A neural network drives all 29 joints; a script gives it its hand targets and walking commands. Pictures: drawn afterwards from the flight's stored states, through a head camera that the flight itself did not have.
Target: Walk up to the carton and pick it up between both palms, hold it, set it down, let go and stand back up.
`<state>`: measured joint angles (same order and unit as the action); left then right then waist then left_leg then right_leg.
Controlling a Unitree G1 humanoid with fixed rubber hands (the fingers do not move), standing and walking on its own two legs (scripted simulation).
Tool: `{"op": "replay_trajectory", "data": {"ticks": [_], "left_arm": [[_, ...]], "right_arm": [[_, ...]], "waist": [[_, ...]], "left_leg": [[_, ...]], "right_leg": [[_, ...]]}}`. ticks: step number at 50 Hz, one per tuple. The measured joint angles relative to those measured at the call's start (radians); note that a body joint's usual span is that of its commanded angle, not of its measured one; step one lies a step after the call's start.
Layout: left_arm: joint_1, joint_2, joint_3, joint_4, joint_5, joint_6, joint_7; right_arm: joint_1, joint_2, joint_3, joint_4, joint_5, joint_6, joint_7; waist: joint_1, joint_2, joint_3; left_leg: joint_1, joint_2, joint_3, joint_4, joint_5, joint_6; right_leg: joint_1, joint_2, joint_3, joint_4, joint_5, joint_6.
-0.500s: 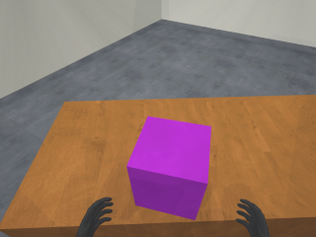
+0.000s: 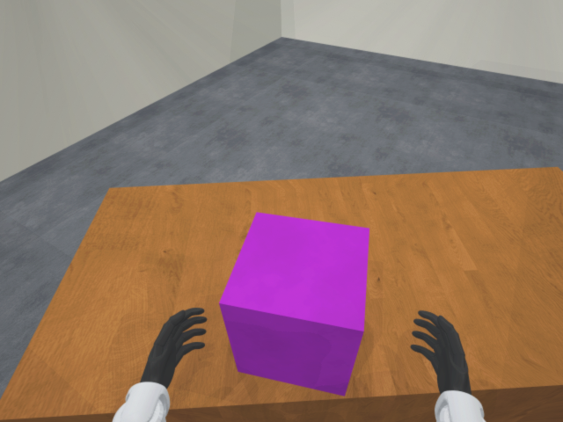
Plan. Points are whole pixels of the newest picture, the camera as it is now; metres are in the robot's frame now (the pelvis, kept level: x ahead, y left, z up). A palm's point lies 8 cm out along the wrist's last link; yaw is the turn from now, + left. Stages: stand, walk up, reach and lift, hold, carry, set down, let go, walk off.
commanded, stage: reach and lift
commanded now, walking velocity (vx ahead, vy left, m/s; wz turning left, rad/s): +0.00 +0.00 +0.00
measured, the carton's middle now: (300, 303) +0.36 -0.01 -0.08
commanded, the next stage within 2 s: none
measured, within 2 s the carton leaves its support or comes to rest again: neither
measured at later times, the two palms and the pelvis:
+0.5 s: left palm (179, 296) +0.30 +0.18 +0.05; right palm (451, 319) +0.25 -0.22 +0.03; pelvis +0.01 -0.01 +0.01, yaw -1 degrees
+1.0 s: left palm (190, 231) +0.38 +0.16 +0.10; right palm (453, 263) +0.31 -0.23 +0.08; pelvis -0.01 -0.01 +0.01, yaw -1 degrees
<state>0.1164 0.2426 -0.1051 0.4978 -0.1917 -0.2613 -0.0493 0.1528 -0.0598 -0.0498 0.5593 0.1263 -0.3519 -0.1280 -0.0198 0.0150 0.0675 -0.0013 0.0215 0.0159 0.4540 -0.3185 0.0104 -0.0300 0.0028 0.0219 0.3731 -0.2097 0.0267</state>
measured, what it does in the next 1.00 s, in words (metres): stands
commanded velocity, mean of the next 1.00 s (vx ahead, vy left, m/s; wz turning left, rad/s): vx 0.00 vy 0.00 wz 0.00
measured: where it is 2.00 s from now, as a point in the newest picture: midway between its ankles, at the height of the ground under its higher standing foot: outside the picture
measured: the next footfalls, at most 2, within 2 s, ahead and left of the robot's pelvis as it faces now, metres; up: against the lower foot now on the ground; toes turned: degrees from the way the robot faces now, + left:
none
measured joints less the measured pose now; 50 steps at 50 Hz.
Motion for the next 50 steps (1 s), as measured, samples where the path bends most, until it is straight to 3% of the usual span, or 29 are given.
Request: {"op": "replay_trajectory", "data": {"ticks": [12, 25, 39, 50], "left_arm": [[-0.057, -0.024, 0.040, -0.101, 0.025, 0.127, -0.001], [-0.209, -0.024, 0.098, -0.171, 0.032, 0.325, -0.013], [-0.438, -0.019, 0.158, -0.103, 0.056, 0.473, -0.013], [-0.647, 0.012, 0.162, 0.057, 0.049, 0.494, -0.005]], "right_arm": [[-0.014, -0.018, 0.024, -0.144, 0.015, 0.106, -0.024], [-0.125, -0.047, 0.043, -0.234, 0.048, 0.247, -0.063], [-0.316, -0.092, 0.040, -0.184, 0.101, 0.362, -0.069], [-0.524, -0.106, 0.011, -0.047, 0.113, 0.419, -0.062]], "waist": [[-0.004, 0.002, 0.009], [-0.012, 0.002, 0.009], [-0.029, -0.020, -0.002], [-0.047, -0.020, -0.021]], "left_leg": [[0.022, 0.008, 0.003, -0.052, 0.017, -0.010], [0.026, 0.010, 0.006, -0.091, 0.038, -0.013], [-0.015, 0.009, 0.017, -0.092, 0.054, -0.012], [-0.086, 0.005, 0.013, -0.071, 0.065, -0.009]], "right_leg": [[0.015, 0.009, 0.005, -0.040, 0.013, -0.006], [0.016, 0.011, 0.009, -0.074, 0.032, -0.008], [-0.028, 0.011, 0.021, -0.078, 0.053, -0.007], [-0.091, 0.007, 0.018, -0.070, 0.070, -0.003]]}}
